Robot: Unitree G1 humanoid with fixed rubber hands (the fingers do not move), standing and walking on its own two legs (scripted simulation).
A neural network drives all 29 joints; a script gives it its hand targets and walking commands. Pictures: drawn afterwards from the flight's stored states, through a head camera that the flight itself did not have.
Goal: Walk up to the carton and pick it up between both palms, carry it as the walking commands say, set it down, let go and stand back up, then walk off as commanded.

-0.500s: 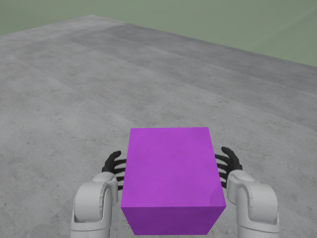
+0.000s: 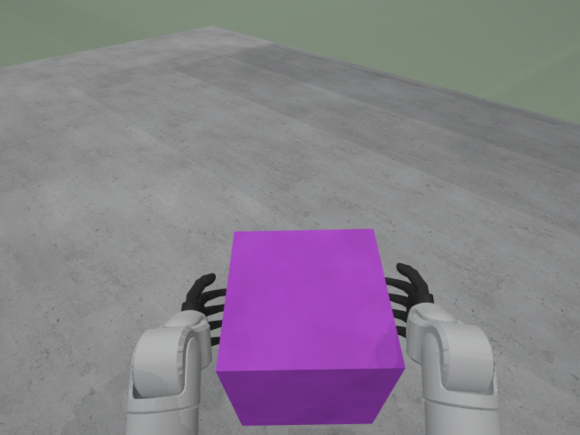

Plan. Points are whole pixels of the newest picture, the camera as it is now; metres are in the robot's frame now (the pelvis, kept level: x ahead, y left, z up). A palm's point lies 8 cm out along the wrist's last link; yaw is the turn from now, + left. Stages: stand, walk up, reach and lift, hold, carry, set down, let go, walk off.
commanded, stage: carry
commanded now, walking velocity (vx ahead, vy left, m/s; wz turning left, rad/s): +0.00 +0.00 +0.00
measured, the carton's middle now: (305, 330) +0.30 +0.00 +0.02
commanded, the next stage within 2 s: none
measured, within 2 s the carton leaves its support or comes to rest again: neither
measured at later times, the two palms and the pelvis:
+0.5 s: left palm (205, 337) +0.24 +0.12 +0.09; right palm (439, 333) +0.25 -0.16 +0.10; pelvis -0.02 -0.01 +0.01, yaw -1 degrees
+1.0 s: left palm (210, 311) +0.28 +0.12 +0.10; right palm (433, 303) +0.28 -0.16 +0.11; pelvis +0.01 -0.01 +0.01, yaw +0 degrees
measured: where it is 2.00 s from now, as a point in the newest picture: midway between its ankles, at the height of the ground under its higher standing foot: outside the picture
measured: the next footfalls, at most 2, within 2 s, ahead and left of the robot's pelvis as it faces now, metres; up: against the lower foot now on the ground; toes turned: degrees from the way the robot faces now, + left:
none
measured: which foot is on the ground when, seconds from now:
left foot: down 0.00-1.00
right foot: down 0.00-1.00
